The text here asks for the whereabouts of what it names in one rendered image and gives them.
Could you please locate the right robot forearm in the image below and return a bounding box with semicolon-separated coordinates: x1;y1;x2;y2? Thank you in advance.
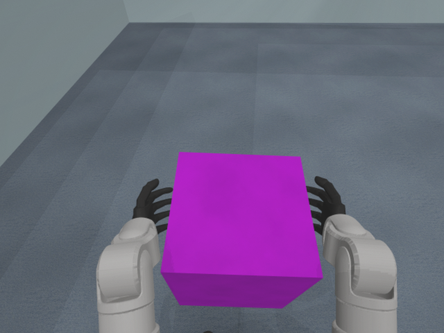
322;214;398;333

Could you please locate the robot right hand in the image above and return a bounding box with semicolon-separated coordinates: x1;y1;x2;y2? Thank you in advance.
306;176;346;236

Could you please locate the robot left hand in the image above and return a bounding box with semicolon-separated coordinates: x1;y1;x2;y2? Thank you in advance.
132;178;173;234

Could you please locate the carton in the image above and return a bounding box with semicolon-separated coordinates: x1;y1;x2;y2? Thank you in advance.
160;152;323;309

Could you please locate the left robot forearm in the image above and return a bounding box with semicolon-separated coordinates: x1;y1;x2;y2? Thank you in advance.
96;217;161;333

